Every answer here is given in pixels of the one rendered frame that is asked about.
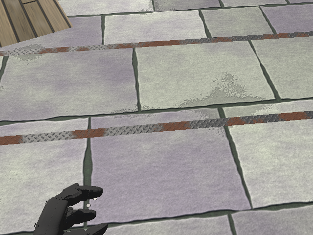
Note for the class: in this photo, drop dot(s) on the robot left hand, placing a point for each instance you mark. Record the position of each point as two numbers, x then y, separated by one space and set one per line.
58 214

